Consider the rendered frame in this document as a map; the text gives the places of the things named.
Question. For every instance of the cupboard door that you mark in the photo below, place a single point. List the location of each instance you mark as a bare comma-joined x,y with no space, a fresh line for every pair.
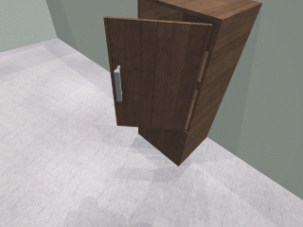
160,63

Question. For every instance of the handle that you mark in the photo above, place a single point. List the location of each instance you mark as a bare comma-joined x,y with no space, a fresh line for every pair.
118,84

